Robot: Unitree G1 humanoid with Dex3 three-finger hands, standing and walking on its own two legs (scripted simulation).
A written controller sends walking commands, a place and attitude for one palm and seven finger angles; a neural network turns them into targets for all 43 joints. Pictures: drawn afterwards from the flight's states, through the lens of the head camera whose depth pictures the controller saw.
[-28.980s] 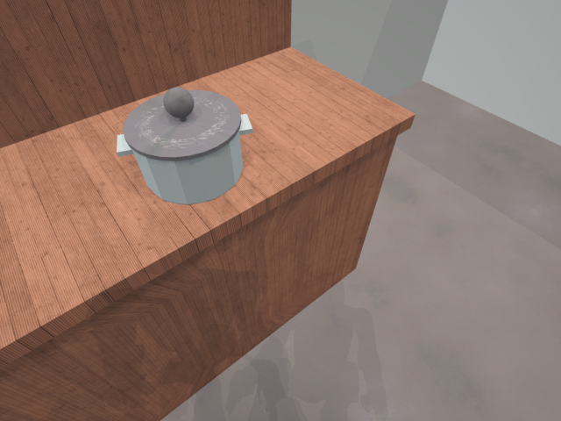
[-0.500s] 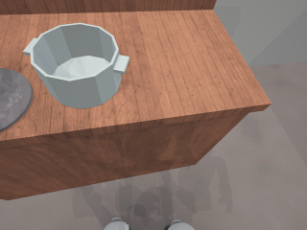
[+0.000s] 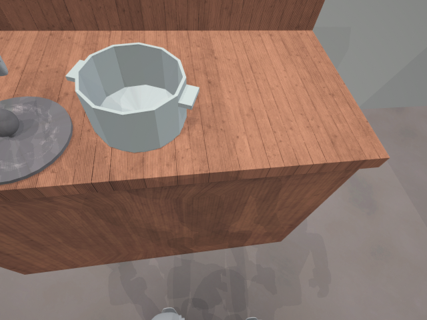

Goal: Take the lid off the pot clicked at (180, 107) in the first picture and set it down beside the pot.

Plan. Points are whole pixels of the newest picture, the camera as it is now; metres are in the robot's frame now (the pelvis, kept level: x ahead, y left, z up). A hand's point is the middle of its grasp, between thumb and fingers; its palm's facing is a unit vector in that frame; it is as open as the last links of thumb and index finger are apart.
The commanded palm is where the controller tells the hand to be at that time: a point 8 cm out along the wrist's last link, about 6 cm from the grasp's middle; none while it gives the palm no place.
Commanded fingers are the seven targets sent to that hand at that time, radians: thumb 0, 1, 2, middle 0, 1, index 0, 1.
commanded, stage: raise the empty hand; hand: left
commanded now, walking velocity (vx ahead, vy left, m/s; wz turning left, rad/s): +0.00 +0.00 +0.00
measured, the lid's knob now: (1, 122) +0.46 +0.38 +0.08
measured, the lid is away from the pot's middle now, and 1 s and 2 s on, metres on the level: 0.24 0.24 0.24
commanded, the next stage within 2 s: draw the hand back to the body in 0.82 s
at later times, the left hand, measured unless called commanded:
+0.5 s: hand out of the picture +0.46 +0.38 +0.21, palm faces -0.30 -0.15 -0.94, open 11.1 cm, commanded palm +0.48 +0.37 +0.29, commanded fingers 0.00 -0.07 0.77 -0.40 -0.76 -0.40 -0.76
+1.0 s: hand out of the picture +0.46 +0.38 +0.24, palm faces -0.28 -0.14 -0.95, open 11.1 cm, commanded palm +0.47 +0.36 +0.31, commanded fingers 0.00 -0.07 0.77 -0.40 -0.76 -0.40 -0.76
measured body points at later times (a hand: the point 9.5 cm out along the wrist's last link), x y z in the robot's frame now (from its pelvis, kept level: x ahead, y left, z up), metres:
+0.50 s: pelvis +0.00 +0.01 +0.01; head +0.07 +0.03 +0.45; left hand +0.47 +0.38 +0.27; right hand +0.00 -0.27 -0.11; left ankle +0.02 +0.08 -0.71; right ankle -0.01 -0.17 -0.71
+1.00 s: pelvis +0.00 +0.01 +0.01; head +0.08 +0.03 +0.46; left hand +0.47 +0.38 +0.30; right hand +0.03 -0.27 -0.10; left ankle +0.02 +0.08 -0.71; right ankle -0.01 -0.17 -0.71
